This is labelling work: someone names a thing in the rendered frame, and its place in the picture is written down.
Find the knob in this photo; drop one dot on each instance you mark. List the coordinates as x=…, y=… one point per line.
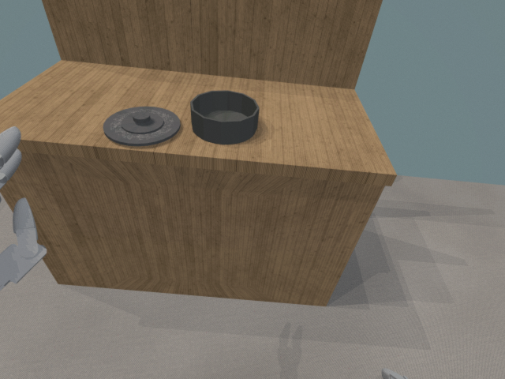
x=141, y=117

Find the table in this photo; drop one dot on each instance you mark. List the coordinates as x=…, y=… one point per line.
x=272, y=219

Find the lid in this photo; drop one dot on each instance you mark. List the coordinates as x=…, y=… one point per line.
x=121, y=129

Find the left robot hand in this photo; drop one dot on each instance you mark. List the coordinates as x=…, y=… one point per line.
x=17, y=261

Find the pot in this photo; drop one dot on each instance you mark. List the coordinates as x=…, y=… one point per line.
x=224, y=117

